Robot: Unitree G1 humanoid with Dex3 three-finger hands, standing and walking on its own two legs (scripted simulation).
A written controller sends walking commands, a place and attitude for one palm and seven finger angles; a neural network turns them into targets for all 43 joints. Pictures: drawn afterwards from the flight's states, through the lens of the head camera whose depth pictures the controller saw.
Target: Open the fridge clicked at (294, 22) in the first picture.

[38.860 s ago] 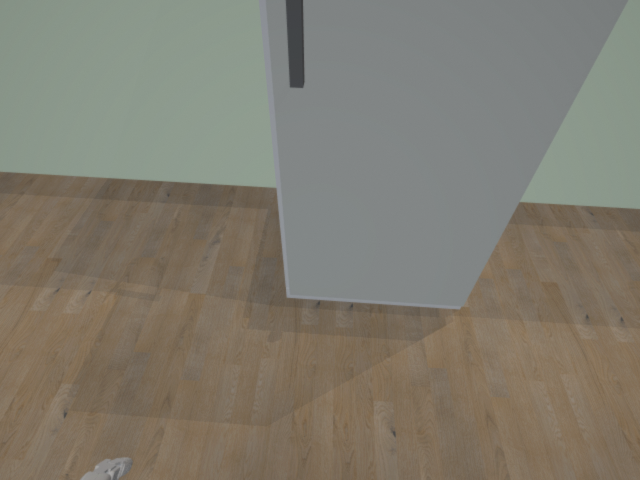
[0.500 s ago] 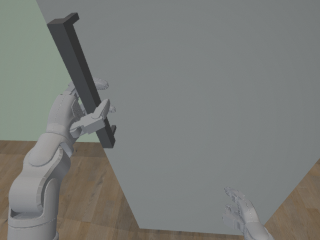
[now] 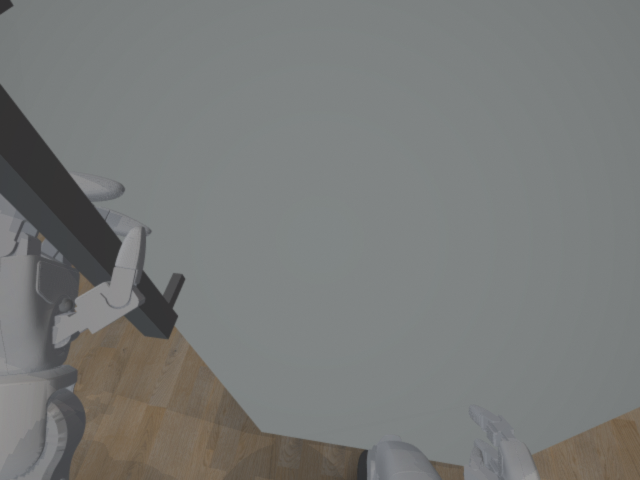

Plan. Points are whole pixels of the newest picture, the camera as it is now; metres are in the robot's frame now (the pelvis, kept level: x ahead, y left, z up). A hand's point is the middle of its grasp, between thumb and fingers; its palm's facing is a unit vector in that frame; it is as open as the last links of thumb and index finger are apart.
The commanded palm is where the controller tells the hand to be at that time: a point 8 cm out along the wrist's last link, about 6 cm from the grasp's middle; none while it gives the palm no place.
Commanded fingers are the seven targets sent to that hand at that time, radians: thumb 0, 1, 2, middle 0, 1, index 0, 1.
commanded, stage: walk backward, drawing the door open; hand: left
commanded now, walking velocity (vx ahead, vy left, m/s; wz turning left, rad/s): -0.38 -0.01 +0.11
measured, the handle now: (100, 214) +0.26 +0.17 +0.27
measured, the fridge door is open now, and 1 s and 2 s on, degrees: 0 0 0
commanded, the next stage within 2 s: stop walking and hold the door back in 0.62 s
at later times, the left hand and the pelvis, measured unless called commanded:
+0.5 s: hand (125, 282) +0.22 +0.15 +0.23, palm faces +0.32 -0.92 -0.24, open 7.0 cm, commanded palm +0.18 +0.21 +0.24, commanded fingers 0.00 0.90 0.90 -0.45 -1.40 -0.45 -1.40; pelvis -0.14 -0.05 -0.02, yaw -3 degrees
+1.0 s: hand (122, 282) +0.22 +0.15 +0.24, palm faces +0.20 -0.97 -0.12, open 6.4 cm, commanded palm +0.19 +0.19 +0.23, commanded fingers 0.00 0.90 0.90 -0.45 -1.40 -0.45 -1.40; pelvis -0.24 +0.00 -0.01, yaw -3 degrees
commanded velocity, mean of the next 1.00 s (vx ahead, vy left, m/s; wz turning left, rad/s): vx -0.13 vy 0.11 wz -0.06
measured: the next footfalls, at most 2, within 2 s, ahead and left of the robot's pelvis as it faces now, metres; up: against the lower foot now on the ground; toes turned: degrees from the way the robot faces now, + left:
right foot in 0.06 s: +0.21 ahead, -0.08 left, +0.00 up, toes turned +1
left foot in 0.40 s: -0.15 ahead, +0.05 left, +0.00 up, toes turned +1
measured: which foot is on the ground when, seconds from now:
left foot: down 0.00-0.08, up 0.10-0.38, down 0.40-0.62, up 0.64-0.96, down 0.98-1.00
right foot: up 0.00-0.04, down 0.06-0.40, up 0.42-0.60, down 0.62-0.98, up 1.00-1.00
